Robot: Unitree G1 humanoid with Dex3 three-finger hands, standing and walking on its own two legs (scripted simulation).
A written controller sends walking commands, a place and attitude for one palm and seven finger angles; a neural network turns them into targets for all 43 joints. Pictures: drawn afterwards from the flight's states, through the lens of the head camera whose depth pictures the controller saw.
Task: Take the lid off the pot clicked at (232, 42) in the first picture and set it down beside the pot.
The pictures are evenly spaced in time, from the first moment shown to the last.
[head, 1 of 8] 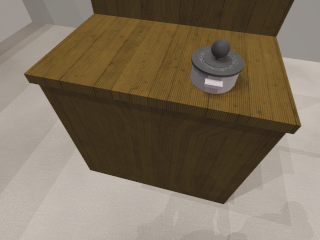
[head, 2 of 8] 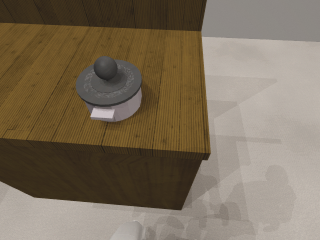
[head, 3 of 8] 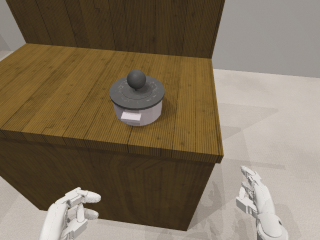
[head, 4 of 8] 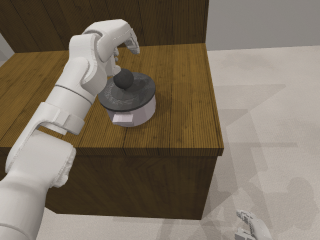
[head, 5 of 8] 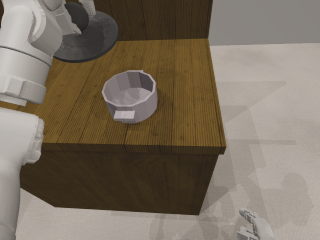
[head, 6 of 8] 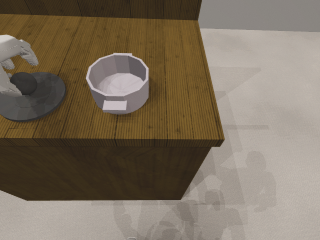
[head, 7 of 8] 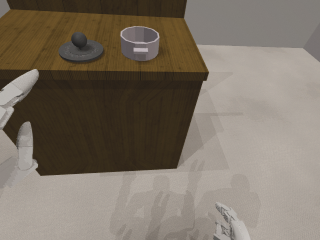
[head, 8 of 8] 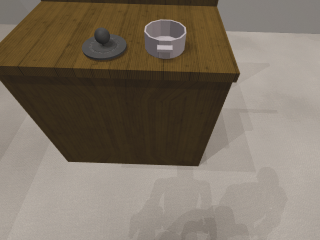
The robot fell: no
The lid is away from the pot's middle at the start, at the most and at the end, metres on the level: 0.00 0.24 0.23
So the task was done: yes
